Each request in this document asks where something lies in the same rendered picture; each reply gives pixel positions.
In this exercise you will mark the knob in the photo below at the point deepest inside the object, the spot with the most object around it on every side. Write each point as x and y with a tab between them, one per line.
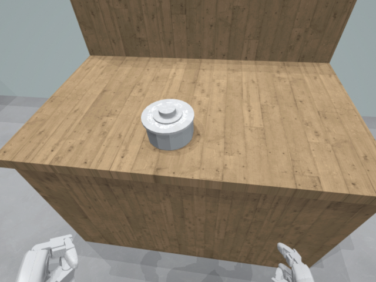
167	109

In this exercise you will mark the lid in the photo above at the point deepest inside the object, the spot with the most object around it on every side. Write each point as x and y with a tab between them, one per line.
180	121

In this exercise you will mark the left robot hand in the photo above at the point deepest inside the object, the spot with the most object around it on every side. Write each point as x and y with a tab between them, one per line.
36	267

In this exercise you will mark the table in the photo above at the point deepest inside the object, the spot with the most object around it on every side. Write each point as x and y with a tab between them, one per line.
279	153

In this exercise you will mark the right robot hand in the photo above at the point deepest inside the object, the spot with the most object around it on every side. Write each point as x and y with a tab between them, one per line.
299	271

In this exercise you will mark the pot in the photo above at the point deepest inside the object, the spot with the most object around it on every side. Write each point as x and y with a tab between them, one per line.
171	142

